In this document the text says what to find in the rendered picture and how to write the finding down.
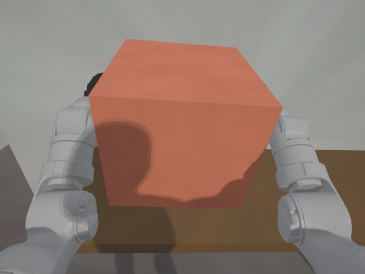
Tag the right robot forearm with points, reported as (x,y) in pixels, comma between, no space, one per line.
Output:
(298,167)

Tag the carton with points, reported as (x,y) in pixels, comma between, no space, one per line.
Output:
(181,125)

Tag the robot right upper arm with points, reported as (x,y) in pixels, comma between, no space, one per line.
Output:
(318,224)

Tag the robot left hand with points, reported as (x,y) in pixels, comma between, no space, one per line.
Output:
(92,83)

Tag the left robot forearm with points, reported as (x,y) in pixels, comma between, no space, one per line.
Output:
(69,165)

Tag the robot left upper arm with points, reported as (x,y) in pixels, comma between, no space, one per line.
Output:
(58,223)

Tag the table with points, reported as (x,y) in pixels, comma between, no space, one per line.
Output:
(253,228)

